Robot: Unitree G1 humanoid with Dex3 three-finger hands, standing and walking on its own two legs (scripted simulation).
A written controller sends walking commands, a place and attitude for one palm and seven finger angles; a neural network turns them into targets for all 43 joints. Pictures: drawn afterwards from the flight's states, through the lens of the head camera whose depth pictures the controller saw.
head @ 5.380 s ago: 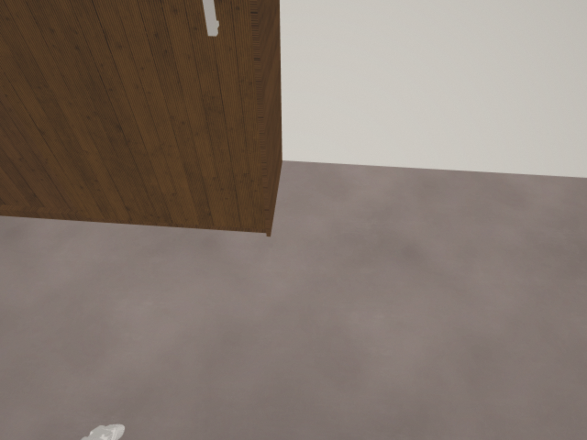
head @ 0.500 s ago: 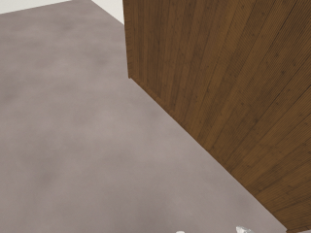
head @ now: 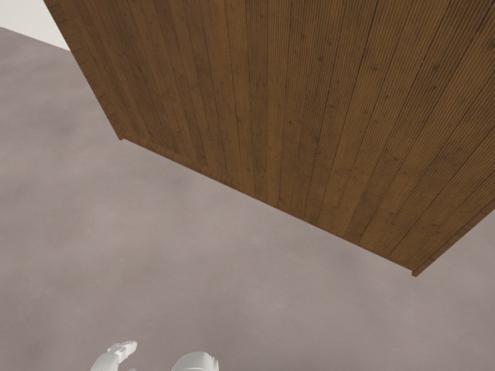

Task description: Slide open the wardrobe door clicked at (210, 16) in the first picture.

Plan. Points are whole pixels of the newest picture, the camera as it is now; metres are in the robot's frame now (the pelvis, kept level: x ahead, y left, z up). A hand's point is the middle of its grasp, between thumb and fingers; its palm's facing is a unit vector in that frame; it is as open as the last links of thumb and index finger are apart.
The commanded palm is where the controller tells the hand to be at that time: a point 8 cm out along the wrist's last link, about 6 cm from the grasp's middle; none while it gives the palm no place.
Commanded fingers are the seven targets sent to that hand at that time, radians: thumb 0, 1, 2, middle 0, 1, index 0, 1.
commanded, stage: turn to face it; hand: right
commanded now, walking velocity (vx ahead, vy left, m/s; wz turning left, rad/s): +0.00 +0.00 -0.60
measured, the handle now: out of the picture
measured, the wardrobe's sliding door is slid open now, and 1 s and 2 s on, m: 0.00 0.00 0.00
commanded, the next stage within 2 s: take the last steps up to it in 0.72 s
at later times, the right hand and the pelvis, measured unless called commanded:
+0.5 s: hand out of the picture +0.03 -0.17 -0.13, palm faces +0.29 +0.92 -0.27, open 7.4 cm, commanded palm none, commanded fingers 0.00 -0.90 -0.90 0.20 0.30 0.20 0.30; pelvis -0.01 +0.04 +0.01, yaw -18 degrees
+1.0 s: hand out of the picture -0.10 -0.20 -0.16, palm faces +0.46 +0.86 -0.23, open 7.4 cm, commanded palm none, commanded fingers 0.00 -0.90 -0.90 0.20 0.30 0.20 0.30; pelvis -0.04 +0.01 +0.02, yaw -26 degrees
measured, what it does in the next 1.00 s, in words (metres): steps on the spot, turning right: left foot, then right foot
